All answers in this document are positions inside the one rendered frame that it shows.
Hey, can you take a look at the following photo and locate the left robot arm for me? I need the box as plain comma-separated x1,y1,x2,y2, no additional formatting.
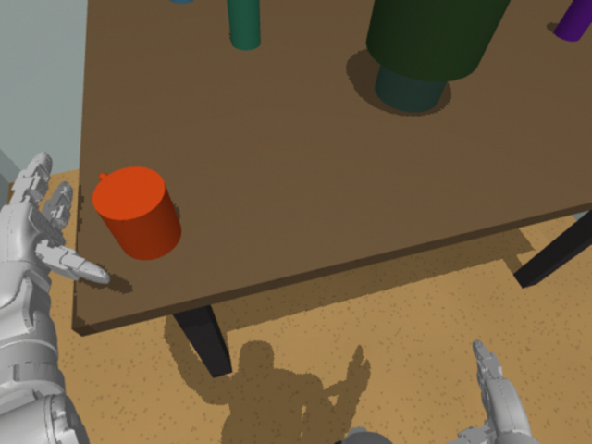
0,261,90,444

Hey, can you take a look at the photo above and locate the left robot hand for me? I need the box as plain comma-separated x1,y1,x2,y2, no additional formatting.
0,152,110,284

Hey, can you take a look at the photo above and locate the right robot hand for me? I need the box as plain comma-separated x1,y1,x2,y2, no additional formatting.
447,339,532,444

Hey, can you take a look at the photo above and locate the table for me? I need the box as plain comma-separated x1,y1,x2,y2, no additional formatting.
71,0,592,378

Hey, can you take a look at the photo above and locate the potted plant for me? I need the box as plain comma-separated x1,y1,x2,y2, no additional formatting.
366,0,511,113

